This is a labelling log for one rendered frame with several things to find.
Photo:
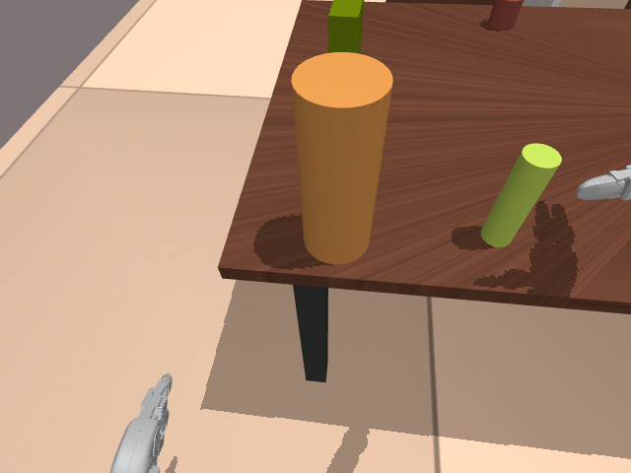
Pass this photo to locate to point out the table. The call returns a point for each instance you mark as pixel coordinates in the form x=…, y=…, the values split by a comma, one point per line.
x=465, y=100

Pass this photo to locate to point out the left robot hand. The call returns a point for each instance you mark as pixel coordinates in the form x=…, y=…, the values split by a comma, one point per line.
x=143, y=438

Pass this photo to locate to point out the right robot hand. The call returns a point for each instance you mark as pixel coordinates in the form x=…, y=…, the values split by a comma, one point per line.
x=617, y=183

